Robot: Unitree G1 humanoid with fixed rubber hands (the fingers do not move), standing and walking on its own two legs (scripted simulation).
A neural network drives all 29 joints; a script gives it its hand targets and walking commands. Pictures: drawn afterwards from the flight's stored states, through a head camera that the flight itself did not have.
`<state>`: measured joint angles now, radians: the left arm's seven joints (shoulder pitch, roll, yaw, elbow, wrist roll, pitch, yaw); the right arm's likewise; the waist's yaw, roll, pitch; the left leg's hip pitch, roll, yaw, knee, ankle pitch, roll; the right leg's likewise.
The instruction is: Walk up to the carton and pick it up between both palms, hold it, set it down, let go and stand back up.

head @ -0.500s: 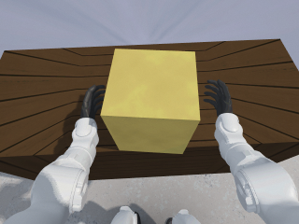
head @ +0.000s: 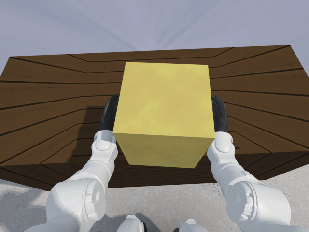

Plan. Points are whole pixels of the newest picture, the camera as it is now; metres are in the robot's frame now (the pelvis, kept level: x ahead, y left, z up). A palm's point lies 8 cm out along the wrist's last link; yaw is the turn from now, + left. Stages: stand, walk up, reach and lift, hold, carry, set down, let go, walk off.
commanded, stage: reach and lift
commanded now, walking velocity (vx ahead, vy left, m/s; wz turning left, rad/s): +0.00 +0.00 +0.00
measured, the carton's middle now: (163, 120) +0.43 +0.00 -0.03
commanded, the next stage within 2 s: none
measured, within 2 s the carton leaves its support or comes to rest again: leaves its support in 1.88 s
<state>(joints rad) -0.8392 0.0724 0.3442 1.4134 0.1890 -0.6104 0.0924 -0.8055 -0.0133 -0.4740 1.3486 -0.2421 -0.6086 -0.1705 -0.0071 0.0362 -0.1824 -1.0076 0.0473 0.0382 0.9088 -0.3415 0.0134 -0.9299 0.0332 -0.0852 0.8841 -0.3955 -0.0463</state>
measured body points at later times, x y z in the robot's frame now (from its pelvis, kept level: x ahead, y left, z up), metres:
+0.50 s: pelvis +0.01 +0.00 +0.01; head +0.14 +0.00 +0.44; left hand +0.42 +0.15 -0.01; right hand +0.41 -0.16 -0.01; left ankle +0.04 +0.11 -0.68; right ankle +0.00 -0.09 -0.68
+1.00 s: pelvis +0.01 +0.00 +0.01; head +0.14 +0.00 +0.44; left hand +0.42 +0.15 -0.01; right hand +0.41 -0.16 -0.01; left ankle +0.04 +0.11 -0.68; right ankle +0.00 -0.09 -0.68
